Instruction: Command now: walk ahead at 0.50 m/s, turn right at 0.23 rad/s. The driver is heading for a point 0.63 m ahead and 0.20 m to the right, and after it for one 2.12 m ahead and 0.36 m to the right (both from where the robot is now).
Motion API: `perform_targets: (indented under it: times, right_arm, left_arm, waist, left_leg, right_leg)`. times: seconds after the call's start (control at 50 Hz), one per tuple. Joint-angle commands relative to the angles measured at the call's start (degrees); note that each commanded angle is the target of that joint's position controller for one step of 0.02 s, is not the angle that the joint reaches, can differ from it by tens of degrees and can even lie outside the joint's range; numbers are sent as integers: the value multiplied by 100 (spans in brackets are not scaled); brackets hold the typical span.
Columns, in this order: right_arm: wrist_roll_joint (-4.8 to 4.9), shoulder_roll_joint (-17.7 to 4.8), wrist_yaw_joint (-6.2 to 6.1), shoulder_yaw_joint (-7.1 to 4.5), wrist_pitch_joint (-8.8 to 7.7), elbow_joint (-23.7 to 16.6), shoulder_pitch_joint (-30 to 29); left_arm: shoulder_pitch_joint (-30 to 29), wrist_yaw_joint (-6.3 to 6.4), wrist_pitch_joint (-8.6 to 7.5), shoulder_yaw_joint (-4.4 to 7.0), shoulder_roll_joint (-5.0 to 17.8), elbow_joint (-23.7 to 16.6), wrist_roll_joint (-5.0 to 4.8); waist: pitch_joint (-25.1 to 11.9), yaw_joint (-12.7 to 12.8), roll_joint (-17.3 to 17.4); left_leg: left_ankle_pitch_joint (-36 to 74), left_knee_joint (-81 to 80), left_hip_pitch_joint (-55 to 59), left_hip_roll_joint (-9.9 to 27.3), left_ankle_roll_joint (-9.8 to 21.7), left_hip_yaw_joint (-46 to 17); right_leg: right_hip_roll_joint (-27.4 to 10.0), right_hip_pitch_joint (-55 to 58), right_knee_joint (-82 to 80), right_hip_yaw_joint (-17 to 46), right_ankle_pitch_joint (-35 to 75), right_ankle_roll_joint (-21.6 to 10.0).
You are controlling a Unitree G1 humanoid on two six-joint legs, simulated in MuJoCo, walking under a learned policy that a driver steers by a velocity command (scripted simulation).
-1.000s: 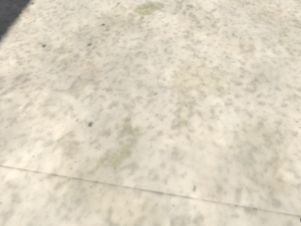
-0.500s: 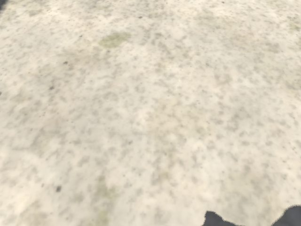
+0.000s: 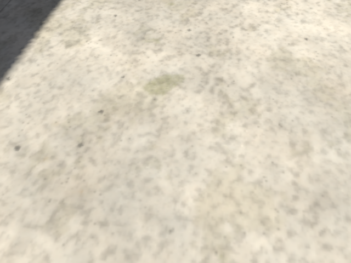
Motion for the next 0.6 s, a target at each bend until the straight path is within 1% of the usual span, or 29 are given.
perform_targets:
  times: [0.02,0.06,0.08,0.1,0.12,0.14,0.16,0.18,0.2,0.22,0.24,0.26,0.28,0.3,0.34,0.38,0.44,0.48,0.5,0.56,0.58,0.6]
  right_arm:
    - [25,-287,-15,-16,-121,-553,-740]
    - [42,-385,-26,-34,-187,-651,-773]
    - [53,-441,-42,-54,-227,-631,-580]
    - [57,-528,-79,-96,-269,-529,-168]
    - [36,-642,-133,-163,-325,-289,622]
    - [-82,-930,-208,-268,-397,-64,1562]
    - [-258,-1534,-270,-411,-415,-113,2218]
    - [-147,-1583,-206,-438,-302,-146,1950]
    - [-63,-1104,-182,-330,-248,-272,1365]
    - [-10,-681,-167,-220,-273,-315,996]
    - [-18,-532,-174,-174,-303,-296,839]
    - [2,-441,-210,-144,-341,-214,888]
    - [16,-414,-230,-135,-383,-151,971]
    - [36,-420,-233,-138,-440,-95,1129]
    - [76,-518,-233,-165,-518,-24,1314]
    - [54,-563,-232,-173,-538,23,1480]
    - [40,-565,-231,-157,-535,91,1669]
    - [43,-644,-246,-164,-529,110,1761]
    - [45,-706,-261,-176,-524,133,1857]
    - [36,-840,-307,-210,-458,229,2142]
    - [29,-872,-324,-217,-417,254,2192]
    - [20,-923,-339,-227,-379,262,2189]
  left_arm:
    - [441,63,-18,139,854,-111,33]
    - [351,96,4,173,952,-136,68]
    - [219,105,12,192,1002,-168,80]
    - [67,102,15,216,1065,-207,82]
    - [-67,77,24,231,1099,-239,55]
    - [-157,50,15,208,992,-341,-10]
    - [100,30,20,100,484,-614,-220]
    - [414,59,71,175,623,-636,-211]
    - [123,77,152,253,870,-606,-93]
    - [-261,27,169,240,756,-652,-35]
    - [-394,-18,200,235,600,-690,-10]
    - [-448,-65,272,261,599,-735,80]
    - [-392,-113,355,263,532,-728,117]
    - [-443,-149,413,266,496,-773,123]
    - [-770,-204,484,270,480,-931,122]
    - [-1180,-248,521,266,512,-1095,122]
    - [-1844,-317,512,225,518,-1360,107]
    - [-2259,-363,496,170,472,-1513,110]
    - [-2469,-384,493,148,465,-1598,119]
    - [-2871,-421,484,135,529,-1794,145]
    - [-2918,-422,481,145,562,-1835,157]
    - [-2884,-411,483,163,597,-1849,164]
  waist:
    - [365,10,-626]
    - [341,-73,-662]
    - [275,-207,-686]
    - [92,-403,-720]
    - [-319,-747,-594]
    - [-951,-1097,-349]
    - [-1881,-1108,597]
    - [-2211,-822,1177]
    - [-1363,-583,414]
    - [-619,-547,-26]
    - [-270,-418,8]
    - [-99,-311,195]
    - [-68,-229,260]
    - [-93,-211,256]
    - [-47,-179,210]
    - [30,-214,171]
    - [200,-308,159]
    - [259,-393,177]
    - [286,-455,186]
    - [356,-571,178]
    - [347,-567,193]
    - [288,-518,238]
  left_leg:
    - [-23,-467,-213,-232,25,133]
    - [-361,-715,-14,-307,113,76]
    - [-563,-895,359,-385,176,70]
    - [-776,-1073,1004,-544,251,115]
    - [-625,-1450,2036,-692,352,198]
    - [-539,-1504,3537,-183,536,-261]
    - [-1256,-1717,5164,1508,903,-2318]
    - [-1326,-2394,5299,2120,1263,-4001]
    - [-1878,-2489,4499,1911,1134,-3309]
    - [-1834,-2723,3626,1622,996,-2459]
    - [-1570,-2945,3077,1350,803,-1833]
    - [-1203,-3056,2748,1166,696,-1374]
    - [-910,-3118,2599,1062,637,-1029]
    - [-575,-3159,2587,1043,647,-829]
    - [-130,-3244,2697,1021,666,-414]
    - [138,-3281,2830,978,674,-66]
    - [523,-3287,2949,851,656,420]
    - [795,-3249,3039,830,615,700]
    - [907,-3249,3154,882,610,788]
    - [1389,-3070,3737,1048,596,1009]
    - [1762,-2913,3933,1083,579,1094]
    - [2483,-2653,4084,1098,551,1200]
  right_leg:
    - [-1628,141,46,1019,3015,-699]
    - [-1736,350,310,1159,3374,-699]
    - [-1735,320,523,1161,3697,-630]
    - [-1669,210,936,1127,4274,-537]
    - [-1460,7,1798,1000,4503,-430]
    - [-1165,-857,3037,836,3548,-327]
    - [-465,-2496,4996,402,934,-104]
    - [-76,-3458,6067,563,-1542,-127]
    - [-520,-3738,6392,767,-1129,-165]
    - [-731,-3746,6201,757,-712,-134]
    - [-894,-3595,5929,734,-471,-112]
    - [-1004,-3480,5750,717,-375,-67]
    - [-1034,-3378,5714,668,-285,-26]
    - [-1035,-3403,5719,623,-164,-4]
    - [-1098,-3753,5623,575,189,43]
    - [-1145,-4124,5397,529,592,94]
    - [-1105,-4289,4490,359,1163,159]
    - [-1041,-4079,3746,139,1458,148]
    - [-1016,-4004,3456,11,1496,114]
    - [-917,-3915,2897,-249,1167,-51]
    - [-842,-3846,2764,-326,948,-130]
    - [-709,-3661,2654,-424,687,-226]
